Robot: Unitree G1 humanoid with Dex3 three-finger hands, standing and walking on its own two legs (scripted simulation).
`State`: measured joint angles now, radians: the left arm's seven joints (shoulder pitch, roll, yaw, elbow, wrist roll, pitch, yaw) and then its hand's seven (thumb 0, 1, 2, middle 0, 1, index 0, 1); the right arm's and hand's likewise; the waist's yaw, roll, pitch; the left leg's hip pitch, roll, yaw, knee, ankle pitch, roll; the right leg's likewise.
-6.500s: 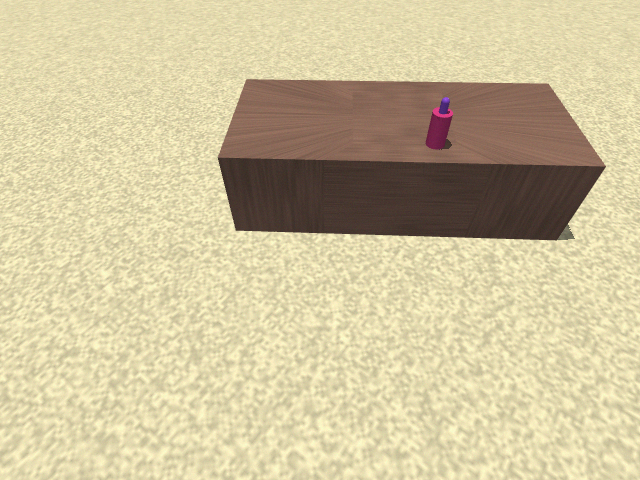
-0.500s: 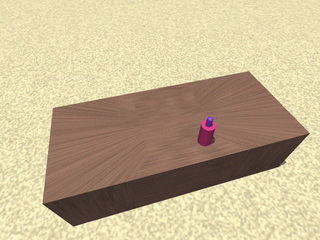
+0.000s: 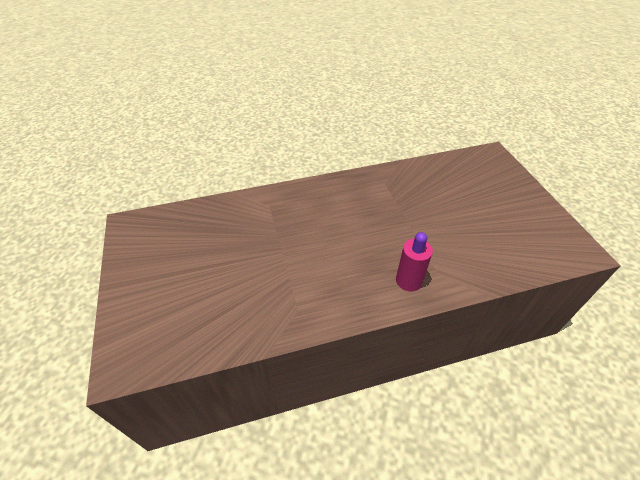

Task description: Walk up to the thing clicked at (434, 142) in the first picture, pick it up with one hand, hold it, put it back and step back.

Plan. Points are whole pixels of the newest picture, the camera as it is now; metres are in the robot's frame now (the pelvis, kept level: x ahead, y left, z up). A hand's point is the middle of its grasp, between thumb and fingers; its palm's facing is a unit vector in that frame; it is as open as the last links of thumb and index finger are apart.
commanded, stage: stand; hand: right
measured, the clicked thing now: (415, 259) +0.67 -0.20 -0.30
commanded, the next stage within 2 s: walk up in 0.86 s
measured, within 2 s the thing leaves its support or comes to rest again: neither
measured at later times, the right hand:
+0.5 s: hand out of the picture +0.08 -0.25 -0.15, palm faces +0.00 +0.94 -0.34, open 7.4 cm
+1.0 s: hand out of the picture +0.05 -0.29 -0.15, palm faces +0.01 +0.91 -0.41, open 7.4 cm
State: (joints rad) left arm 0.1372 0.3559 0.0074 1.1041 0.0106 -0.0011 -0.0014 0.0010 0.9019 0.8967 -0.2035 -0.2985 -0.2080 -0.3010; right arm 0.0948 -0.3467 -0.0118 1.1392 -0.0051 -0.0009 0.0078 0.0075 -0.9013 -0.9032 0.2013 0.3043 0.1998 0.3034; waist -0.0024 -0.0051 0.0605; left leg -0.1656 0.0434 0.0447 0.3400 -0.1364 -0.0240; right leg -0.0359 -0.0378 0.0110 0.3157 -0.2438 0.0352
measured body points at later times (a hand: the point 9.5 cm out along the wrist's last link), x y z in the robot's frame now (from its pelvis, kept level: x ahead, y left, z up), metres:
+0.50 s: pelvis +0.00 +0.00 +0.00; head +0.01 +0.00 +0.45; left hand +0.07 +0.30 -0.13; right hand +0.08 -0.30 -0.13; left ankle +0.03 +0.13 -0.75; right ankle -0.04 -0.14 -0.75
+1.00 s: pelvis +0.00 -0.02 -0.01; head +0.01 +0.00 +0.44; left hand +0.07 +0.31 -0.13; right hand +0.05 -0.34 -0.12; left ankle +0.03 +0.13 -0.75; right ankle -0.03 -0.16 -0.71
